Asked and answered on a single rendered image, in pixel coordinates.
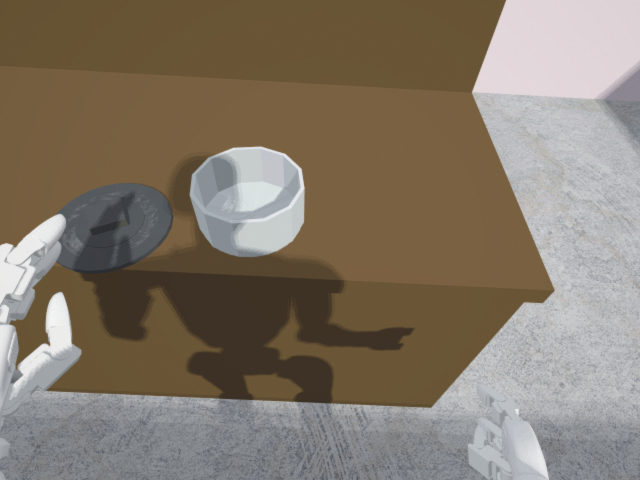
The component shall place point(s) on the robot right hand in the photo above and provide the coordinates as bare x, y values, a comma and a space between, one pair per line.
516, 450

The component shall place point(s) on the pot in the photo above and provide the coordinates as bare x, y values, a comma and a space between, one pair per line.
248, 201

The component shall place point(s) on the robot left hand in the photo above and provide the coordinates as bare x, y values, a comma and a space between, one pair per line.
21, 268

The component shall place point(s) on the table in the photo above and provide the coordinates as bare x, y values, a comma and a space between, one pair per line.
413, 253

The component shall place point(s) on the knob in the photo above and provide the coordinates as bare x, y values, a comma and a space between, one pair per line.
106, 216

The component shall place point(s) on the lid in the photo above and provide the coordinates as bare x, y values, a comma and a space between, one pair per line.
149, 216

